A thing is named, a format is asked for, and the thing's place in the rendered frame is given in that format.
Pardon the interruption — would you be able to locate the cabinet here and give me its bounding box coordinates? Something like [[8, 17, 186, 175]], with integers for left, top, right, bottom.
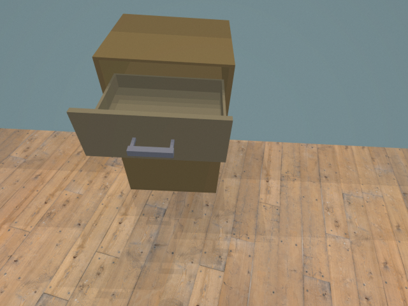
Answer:
[[92, 14, 235, 193]]

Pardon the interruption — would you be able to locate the handle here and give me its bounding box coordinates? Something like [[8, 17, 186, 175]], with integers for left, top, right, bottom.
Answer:
[[126, 138, 175, 158]]

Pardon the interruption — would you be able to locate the drawer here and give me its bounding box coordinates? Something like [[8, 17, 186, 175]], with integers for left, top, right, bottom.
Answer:
[[67, 73, 233, 163]]

